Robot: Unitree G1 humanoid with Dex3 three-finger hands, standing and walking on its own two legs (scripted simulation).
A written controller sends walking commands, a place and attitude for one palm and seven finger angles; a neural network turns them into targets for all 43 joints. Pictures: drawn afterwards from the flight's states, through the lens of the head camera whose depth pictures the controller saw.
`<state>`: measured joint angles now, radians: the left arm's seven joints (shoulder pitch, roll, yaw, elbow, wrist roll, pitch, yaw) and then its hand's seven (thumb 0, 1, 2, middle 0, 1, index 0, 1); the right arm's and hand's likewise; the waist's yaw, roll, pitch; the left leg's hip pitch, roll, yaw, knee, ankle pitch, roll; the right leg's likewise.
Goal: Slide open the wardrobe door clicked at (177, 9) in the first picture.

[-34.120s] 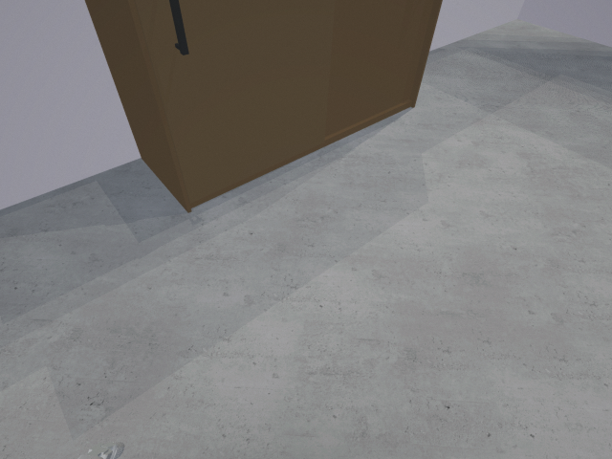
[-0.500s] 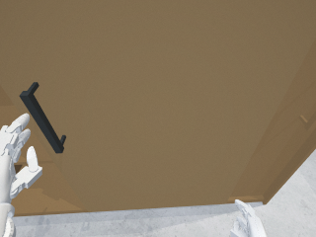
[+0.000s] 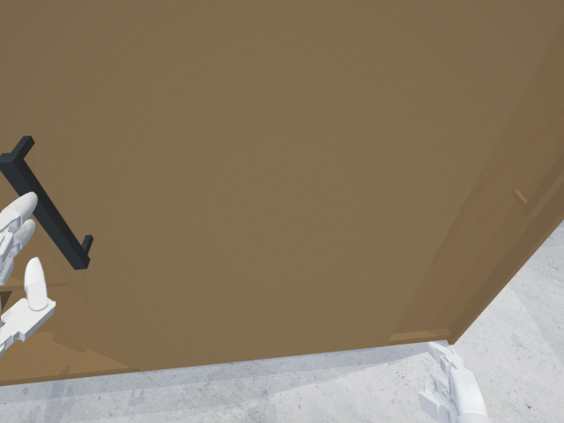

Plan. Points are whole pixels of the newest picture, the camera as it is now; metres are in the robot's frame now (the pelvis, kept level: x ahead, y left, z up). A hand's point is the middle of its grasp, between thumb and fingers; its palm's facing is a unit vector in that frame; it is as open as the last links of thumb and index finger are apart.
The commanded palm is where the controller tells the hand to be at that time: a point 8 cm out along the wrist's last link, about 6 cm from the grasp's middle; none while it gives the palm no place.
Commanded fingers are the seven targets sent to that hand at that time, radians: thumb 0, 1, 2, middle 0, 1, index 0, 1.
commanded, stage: step back with the hand held close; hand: left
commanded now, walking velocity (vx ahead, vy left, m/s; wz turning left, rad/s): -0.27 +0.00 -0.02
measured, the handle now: (56, 209) +0.40 +0.40 +0.08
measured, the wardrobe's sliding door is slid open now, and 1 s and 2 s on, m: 0.56 0.56 0.56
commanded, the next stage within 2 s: stop stepping back and stand still in 0.62 s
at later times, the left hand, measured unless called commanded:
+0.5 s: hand out of the picture +0.05 +0.34 +0.18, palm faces +0.42 -0.77 -0.48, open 7.4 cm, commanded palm +0.00 +0.38 +0.18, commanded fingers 0.00 0.90 0.90 -0.20 -0.30 -0.20 -0.30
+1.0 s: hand out of the picture -0.09 +0.47 +0.19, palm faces +0.57 -0.78 -0.25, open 7.4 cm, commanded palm -0.16 +0.48 +0.18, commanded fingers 0.00 0.90 0.90 -0.20 -0.30 -0.20 -0.30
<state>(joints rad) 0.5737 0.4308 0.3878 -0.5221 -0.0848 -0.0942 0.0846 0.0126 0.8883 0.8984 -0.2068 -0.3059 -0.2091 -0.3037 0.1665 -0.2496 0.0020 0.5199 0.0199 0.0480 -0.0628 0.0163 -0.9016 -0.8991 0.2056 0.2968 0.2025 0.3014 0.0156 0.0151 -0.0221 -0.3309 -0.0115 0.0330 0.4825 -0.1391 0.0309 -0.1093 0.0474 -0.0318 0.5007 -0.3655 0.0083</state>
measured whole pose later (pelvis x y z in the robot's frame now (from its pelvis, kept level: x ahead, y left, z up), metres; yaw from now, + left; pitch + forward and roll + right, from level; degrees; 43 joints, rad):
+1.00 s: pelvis -0.29 +0.18 -0.04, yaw +2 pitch -6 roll -3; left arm 0.26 0.47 0.50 -0.55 -0.04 -0.22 0.13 0.01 0.88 0.90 -0.21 -0.31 -0.21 -0.30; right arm 0.18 -0.12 0.01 0.66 0.00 -0.13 -0.02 0.02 -0.90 -0.90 0.21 0.30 0.20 0.30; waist 0.04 -0.09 0.08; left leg -0.43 -0.02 -0.05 0.88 -0.34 0.03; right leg -0.46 0.04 0.07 1.09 -0.49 0.01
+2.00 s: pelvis -0.38 +0.23 +0.00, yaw +5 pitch -2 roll +1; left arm 0.45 0.32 0.35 -0.41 -0.02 -0.18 0.17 0.01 0.89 0.90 -0.20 -0.31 -0.20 -0.30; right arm 0.21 -0.25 -0.03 0.66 0.00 -0.12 -0.06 0.02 -0.90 -0.90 0.21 0.30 0.20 0.30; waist 0.03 0.00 0.02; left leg -0.22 0.04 0.06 0.50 -0.24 -0.02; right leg -0.21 0.02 -0.05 0.53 -0.29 -0.04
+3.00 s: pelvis -0.41 +0.28 +0.00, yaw +5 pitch +0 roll +0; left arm 0.29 0.24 -0.01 0.67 0.03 0.06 -0.02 0.01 0.91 0.90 -0.19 -0.30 -0.20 -0.30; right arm 0.15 -0.31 0.00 0.83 -0.03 -0.01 0.02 0.01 -0.90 -0.90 0.21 0.30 0.20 0.30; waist -0.02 0.02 0.03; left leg -0.33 -0.02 0.10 0.56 -0.24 0.06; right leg -0.31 -0.05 -0.02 0.58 -0.27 0.03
